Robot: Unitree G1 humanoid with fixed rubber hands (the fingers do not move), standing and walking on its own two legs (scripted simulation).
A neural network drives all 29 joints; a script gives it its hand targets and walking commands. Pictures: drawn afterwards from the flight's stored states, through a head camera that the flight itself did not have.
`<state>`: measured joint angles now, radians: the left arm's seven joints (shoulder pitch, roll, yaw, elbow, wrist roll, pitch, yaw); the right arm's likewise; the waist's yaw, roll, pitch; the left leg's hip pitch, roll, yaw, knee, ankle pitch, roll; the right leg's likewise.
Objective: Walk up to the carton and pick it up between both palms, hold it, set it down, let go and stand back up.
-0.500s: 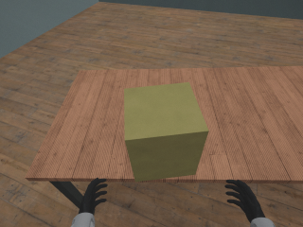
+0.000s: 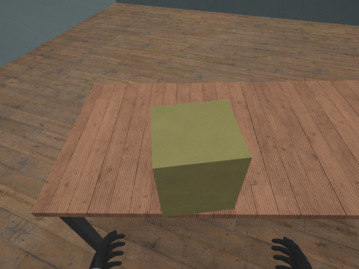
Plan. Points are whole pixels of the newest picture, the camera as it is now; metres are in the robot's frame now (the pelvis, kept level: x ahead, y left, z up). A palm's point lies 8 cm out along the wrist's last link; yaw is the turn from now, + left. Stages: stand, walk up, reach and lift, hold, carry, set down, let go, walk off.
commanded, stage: set down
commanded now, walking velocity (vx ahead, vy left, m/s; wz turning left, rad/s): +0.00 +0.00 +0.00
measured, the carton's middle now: (194, 160) +0.42 +0.02 -0.02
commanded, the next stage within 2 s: let go in 0.18 s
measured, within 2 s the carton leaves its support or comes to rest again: neither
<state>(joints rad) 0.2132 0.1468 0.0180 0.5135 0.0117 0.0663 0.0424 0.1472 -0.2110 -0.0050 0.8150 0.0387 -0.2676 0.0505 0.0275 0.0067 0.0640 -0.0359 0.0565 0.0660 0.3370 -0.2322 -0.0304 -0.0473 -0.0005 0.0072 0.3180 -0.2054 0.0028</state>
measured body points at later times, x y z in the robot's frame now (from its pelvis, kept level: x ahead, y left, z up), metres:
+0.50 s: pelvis -0.01 +0.00 +0.00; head -0.01 -0.01 +0.45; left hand +0.15 +0.22 -0.09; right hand +0.16 -0.22 -0.10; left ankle -0.03 +0.13 -0.75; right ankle -0.02 -0.13 -0.75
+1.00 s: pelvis -0.02 +0.00 -0.01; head -0.04 +0.00 +0.44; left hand +0.07 +0.26 -0.12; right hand +0.08 -0.27 -0.12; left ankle -0.03 +0.13 -0.75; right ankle -0.02 -0.13 -0.75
